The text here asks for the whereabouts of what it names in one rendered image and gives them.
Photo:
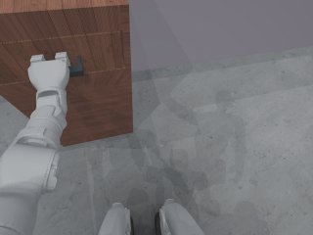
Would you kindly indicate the left robot upper arm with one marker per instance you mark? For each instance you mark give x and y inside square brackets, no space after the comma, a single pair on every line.
[27,173]

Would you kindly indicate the left robot forearm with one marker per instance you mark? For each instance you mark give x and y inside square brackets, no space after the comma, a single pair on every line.
[47,122]

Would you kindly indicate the drawer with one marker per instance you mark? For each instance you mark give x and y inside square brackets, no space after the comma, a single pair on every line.
[99,51]

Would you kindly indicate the handle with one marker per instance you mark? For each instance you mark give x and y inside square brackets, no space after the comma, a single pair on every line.
[77,70]

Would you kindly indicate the cabinet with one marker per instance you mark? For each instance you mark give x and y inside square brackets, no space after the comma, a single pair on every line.
[99,103]

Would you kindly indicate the robot right shin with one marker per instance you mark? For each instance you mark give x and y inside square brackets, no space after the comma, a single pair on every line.
[169,201]

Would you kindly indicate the robot left hand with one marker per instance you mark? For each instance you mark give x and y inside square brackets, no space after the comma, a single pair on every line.
[53,73]

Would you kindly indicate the robot right thigh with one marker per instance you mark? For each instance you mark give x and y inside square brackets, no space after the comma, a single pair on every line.
[175,219]

